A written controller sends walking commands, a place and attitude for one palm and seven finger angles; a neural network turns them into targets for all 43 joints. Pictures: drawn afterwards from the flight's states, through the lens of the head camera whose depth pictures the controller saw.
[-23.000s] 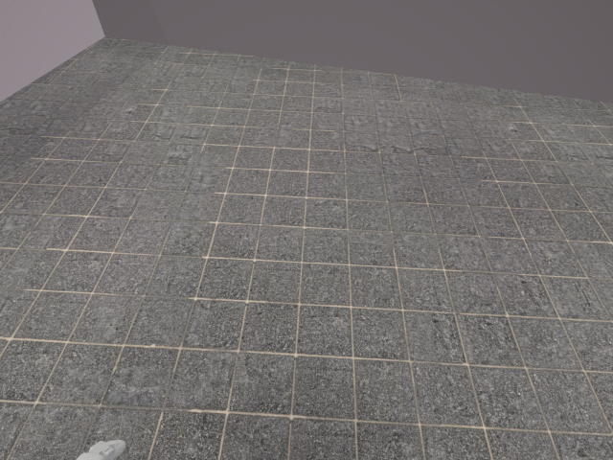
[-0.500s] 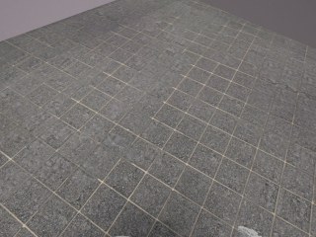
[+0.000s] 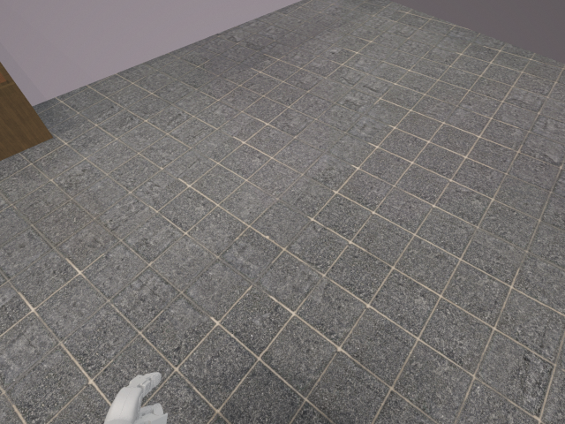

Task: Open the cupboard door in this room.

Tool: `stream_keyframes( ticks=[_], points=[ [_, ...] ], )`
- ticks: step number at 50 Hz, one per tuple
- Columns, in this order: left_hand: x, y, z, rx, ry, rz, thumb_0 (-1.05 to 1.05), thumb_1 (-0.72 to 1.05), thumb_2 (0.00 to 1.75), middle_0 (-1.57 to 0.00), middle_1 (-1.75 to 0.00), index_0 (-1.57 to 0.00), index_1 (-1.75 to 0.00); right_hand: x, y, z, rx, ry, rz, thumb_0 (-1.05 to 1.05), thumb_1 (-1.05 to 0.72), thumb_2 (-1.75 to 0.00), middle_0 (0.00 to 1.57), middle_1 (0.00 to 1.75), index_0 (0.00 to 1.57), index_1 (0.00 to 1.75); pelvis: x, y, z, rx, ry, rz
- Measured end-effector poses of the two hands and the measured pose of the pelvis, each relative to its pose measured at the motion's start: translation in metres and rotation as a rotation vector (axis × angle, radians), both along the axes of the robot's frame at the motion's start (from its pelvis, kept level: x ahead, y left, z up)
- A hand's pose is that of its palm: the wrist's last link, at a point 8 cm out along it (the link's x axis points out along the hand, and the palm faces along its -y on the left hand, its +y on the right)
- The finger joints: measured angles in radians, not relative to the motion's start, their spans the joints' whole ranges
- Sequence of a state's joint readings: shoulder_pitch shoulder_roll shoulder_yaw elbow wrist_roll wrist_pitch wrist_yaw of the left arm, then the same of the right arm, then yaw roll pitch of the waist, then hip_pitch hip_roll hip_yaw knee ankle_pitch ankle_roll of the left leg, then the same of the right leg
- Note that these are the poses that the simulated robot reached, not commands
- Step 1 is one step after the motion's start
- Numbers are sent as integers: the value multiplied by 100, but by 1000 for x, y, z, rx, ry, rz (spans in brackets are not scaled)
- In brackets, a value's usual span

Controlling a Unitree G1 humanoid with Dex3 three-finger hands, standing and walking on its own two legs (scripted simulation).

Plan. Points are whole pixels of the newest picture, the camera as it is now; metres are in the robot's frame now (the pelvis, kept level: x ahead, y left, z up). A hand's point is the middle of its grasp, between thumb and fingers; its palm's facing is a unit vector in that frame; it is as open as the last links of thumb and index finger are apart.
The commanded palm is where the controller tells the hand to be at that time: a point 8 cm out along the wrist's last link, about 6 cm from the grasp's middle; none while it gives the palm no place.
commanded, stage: turn or walk to find it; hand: left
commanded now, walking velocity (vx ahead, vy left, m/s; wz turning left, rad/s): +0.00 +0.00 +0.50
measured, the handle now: out of the picture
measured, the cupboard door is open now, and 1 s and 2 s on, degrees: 0 0 0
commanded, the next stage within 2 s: none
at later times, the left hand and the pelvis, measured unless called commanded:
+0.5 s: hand out of the picture -0.08 +0.21 -0.17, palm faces +0.34 -0.91 -0.24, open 7.4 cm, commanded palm none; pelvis -0.04 +0.01 +0.00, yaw +17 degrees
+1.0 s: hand out of the picture +0.03 +0.29 -0.14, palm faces +0.44 -0.87 -0.21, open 7.4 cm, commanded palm none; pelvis +0.02 +0.05 +0.01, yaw +30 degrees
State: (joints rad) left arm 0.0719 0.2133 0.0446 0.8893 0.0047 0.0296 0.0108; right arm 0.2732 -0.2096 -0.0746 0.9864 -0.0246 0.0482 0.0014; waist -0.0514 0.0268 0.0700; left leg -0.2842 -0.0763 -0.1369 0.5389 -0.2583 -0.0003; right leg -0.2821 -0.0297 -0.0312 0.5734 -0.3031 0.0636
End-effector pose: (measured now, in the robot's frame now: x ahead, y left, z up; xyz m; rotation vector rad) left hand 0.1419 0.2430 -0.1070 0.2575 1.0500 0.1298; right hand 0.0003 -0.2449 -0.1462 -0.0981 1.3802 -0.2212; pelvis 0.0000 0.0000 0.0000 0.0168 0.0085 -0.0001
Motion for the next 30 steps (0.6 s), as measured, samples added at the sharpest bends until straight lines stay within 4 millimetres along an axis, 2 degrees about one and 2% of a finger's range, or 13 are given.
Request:
stream_keyframes(
  ticks=[3, 8, 12, 16, 21, 26, 28, 30],
  points=[
    [-18, -12, 6, 15, -8, 20, 0, 91, 90, -20, -30, -20, -30, -1, -15, -7, 13, 16, 18, 0, -91, -90, 20, 30, 20, 30, -5, -10, 0, -1, -16, 40],
    [-65, -22, 12, 16, 42, 114, 0, 91, 90, -20, -30, -21, -30, 14, -32, -4, 20, 10, 82, 0, -91, -90, 20, 30, 20, 30, -10, -21, 8, 23, -31, 102],
    [-103, -24, 8, 2, 85, 194, 0, 91, 90, -20, -30, -21, -30, 31, -37, 1, 12, 3, 148, 0, -91, -90, 20, 30, 20, 30, -14, -25, 10, 30, -33, 151],
    [-145, -23, 0, -19, 140, 274, 1, 91, 90, -20, -30, -21, -30, 53, -33, 7, -6, -8, 222, 0, -91, -90, 20, 30, 20, 30, -19, -23, 10, 30, -30, 196],
    [-202, -12, -14, -50, 220, 371, 1, 91, 90, -20, -30, -21, -30, 92, -10, 15, -33, -63, 331, 0, -91, -90, 20, 30, 20, 30, -29, -11, 7, 16, -23, 252],
    [-255, 13, -39, -88, 284, 466, 1, 91, 90, -20, -30, -21, -30, 132, 34, 24, -66, -175, 450, 0, -91, -90, 20, 30, 20, 30, -41, 12, -5, -20, -17, 314],
    [-272, 24, -48, -97, 309, 501, 1, 91, 90, -20, -30, -21, -30, 141, 53, 28, -72, -218, 488, 0, -91, -90, 20, 30, 20, 30, -45, 20, -9, -14, -21, 331],
    [-280, 32, -48, -103, 326, 521, 1, 91, 90, -20, -30, -20, -30, 144, 68, 36, -71, -241, 519, 0, -91, -90, 20, 30, 20, 30, -47, 27, -5, -24, -28, 340]
  ],
)
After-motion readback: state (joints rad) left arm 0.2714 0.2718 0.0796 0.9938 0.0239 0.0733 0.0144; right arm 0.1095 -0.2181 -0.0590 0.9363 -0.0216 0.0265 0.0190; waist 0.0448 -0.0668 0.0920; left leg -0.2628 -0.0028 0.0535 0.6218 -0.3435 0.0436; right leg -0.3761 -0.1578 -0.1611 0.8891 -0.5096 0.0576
